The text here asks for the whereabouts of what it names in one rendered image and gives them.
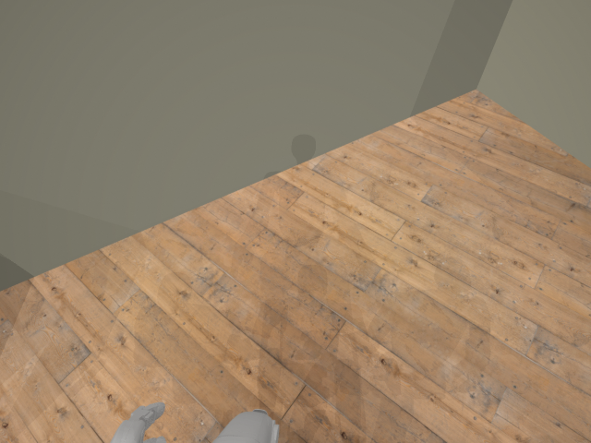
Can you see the robot left thigh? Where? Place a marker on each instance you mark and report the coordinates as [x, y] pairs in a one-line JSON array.
[[250, 427]]

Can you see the left robot hand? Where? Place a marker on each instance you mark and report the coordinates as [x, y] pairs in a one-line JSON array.
[[133, 429]]

